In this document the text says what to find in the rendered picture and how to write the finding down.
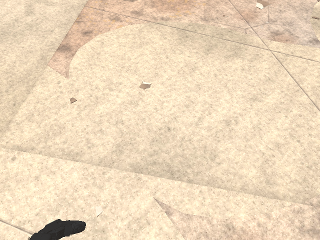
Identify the robot left hand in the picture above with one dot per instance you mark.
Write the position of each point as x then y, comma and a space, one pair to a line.
59, 229

